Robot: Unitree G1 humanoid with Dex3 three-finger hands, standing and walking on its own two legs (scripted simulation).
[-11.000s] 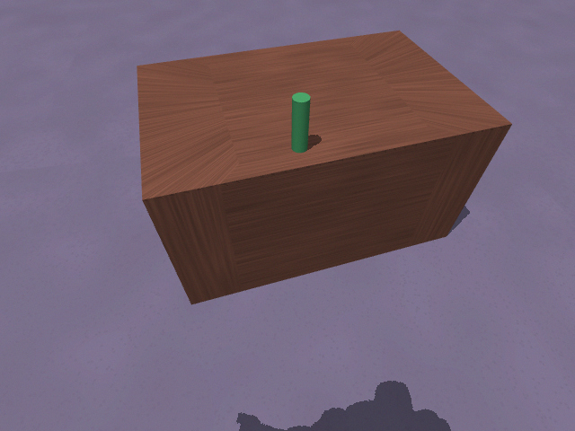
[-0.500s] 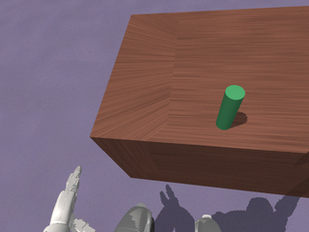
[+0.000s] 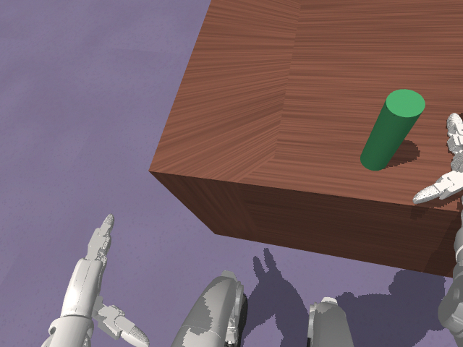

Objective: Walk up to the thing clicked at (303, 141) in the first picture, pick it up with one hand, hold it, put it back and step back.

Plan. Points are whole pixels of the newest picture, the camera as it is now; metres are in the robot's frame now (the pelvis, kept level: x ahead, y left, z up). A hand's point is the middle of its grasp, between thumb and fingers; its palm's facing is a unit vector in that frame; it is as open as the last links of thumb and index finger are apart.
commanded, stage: close in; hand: right
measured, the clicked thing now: (386, 135) +0.47 -0.16 +0.02
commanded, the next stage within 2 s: rest palm in 0.50 s
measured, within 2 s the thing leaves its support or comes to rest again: leaves its support in 1.72 s
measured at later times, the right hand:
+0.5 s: hand (392, 146) +0.47 -0.18 -0.02, palm faces +0.06 +1.00 +0.04, open 17.7 cm
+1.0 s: hand (379, 138) +0.48 -0.16 -0.02, palm faces +0.08 +1.00 +0.01, open 15.8 cm
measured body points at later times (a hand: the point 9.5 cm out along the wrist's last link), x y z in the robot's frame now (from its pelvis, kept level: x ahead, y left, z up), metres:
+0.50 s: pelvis +0.00 +0.00 -0.02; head +0.14 -0.04 +0.41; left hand +0.15 +0.27 +0.02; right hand +0.46 -0.23 -0.02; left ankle +0.06 +0.15 -0.63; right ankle +0.01 -0.13 -0.63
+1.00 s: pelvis +0.00 +0.01 -0.02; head +0.14 -0.04 +0.40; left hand +0.16 +0.27 +0.02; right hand +0.47 -0.21 -0.01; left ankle +0.06 +0.15 -0.63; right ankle +0.01 -0.13 -0.63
